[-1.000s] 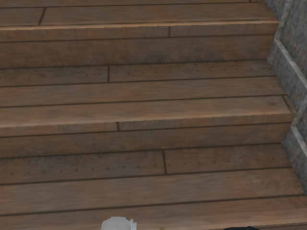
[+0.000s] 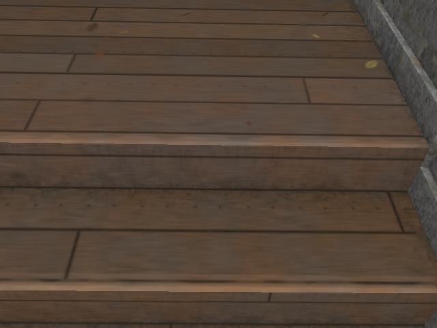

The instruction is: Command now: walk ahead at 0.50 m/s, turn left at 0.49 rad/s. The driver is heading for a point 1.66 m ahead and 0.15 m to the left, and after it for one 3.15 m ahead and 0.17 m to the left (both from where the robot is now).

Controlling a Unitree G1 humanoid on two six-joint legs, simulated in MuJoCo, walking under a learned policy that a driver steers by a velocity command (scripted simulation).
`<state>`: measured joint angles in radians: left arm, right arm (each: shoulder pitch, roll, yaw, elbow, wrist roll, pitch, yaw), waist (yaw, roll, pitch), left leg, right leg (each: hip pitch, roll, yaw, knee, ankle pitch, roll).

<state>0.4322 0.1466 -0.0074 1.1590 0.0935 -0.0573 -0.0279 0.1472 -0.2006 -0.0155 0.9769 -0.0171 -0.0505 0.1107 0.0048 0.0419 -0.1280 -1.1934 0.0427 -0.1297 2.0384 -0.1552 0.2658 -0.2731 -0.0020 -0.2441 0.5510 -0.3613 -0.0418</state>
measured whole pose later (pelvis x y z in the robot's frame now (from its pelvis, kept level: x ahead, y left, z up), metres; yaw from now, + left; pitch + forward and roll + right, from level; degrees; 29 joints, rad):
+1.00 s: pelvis +0.56 +0.08 +0.32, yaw +20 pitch +5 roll -2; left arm 0.41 0.18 0.01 1.09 0.06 -0.06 -0.03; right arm 0.17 -0.24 -0.02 0.97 -0.05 -0.07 0.06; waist 0.03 0.03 -0.14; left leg -1.00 -0.05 -0.24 1.77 0.00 0.22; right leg -0.50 0.06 -0.11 0.83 -0.42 -0.09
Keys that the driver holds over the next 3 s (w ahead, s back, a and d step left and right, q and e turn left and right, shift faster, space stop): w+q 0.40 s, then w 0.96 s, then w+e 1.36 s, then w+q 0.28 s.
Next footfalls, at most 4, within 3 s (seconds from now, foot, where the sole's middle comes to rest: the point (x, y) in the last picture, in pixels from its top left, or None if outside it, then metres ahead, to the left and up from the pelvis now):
0.22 left None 0.31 0.15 -0.59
0.74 right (218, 247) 0.63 0.03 -0.42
1.36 left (99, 118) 0.93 0.36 -0.25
2.00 right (178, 53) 1.28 0.17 -0.25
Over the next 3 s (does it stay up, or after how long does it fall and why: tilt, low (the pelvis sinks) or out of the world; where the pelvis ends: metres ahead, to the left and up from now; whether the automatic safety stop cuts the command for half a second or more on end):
stays up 1.61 0.14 0.52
